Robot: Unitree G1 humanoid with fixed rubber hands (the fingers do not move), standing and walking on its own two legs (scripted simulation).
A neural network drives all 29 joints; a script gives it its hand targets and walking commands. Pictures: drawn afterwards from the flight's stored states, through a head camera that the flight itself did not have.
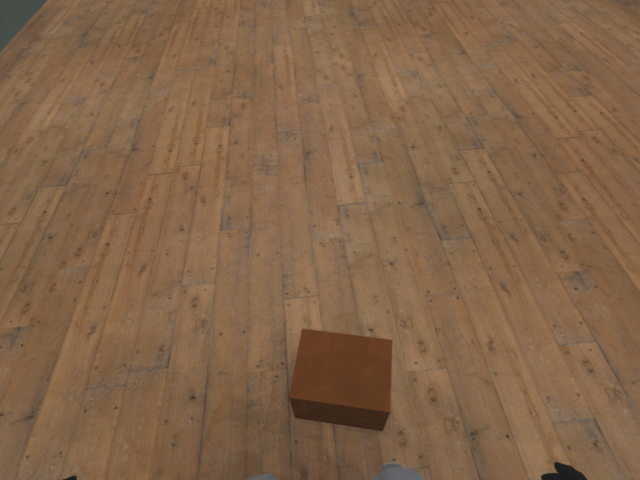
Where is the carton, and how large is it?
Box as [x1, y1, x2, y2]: [289, 329, 391, 430]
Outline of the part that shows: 302,329 289,394 289,399 295,417 382,430 389,413 391,340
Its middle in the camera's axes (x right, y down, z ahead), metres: +0.07 +0.41 +1.10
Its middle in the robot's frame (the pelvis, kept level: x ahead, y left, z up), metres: +0.46 -0.02 -0.64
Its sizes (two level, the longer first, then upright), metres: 0.255 0.191 0.193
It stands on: the floor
